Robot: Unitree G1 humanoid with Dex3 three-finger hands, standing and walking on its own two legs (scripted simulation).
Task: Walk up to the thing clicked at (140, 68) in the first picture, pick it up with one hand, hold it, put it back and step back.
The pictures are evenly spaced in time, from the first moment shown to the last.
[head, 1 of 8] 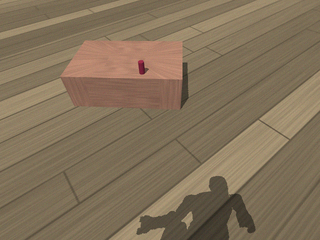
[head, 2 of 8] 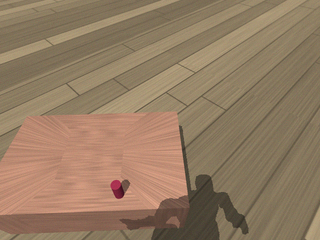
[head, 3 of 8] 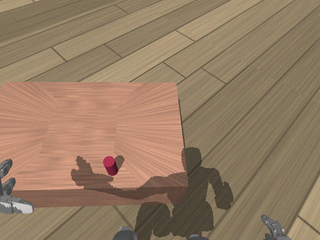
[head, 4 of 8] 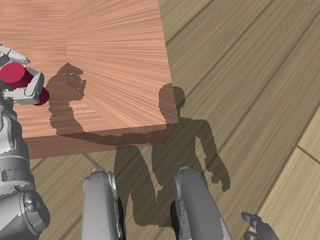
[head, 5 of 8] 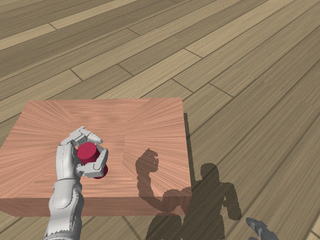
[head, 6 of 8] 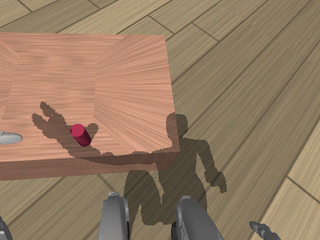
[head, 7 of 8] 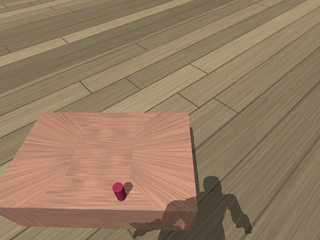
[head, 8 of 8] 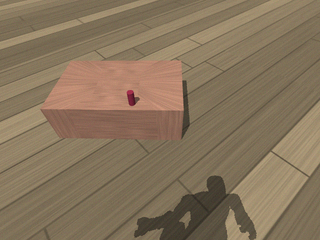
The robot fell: no
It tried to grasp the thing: yes
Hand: left
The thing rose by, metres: 0.39
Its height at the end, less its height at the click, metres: +0.00
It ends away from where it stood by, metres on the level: 0.03
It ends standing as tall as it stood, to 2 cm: yes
